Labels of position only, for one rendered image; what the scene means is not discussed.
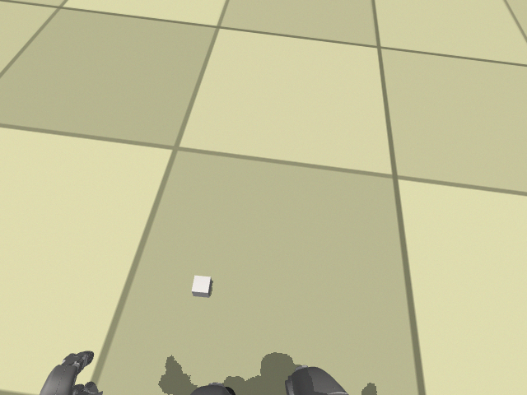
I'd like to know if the cube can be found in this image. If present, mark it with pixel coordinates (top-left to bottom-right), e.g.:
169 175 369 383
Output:
192 276 212 298

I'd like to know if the left robot hand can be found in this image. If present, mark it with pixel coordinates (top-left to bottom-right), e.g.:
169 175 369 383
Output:
40 351 103 395

